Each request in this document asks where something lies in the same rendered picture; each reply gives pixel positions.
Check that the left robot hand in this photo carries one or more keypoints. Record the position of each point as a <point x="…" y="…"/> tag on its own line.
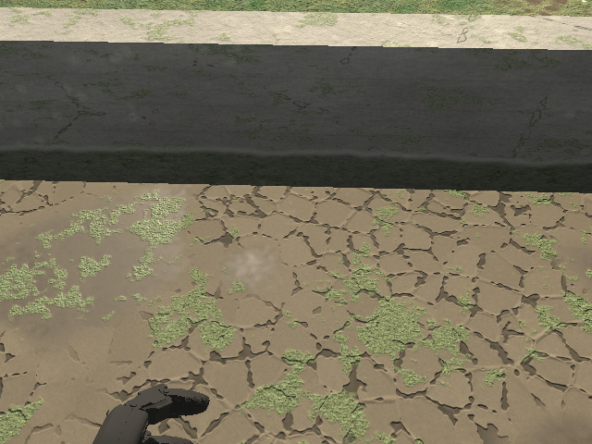
<point x="127" y="423"/>

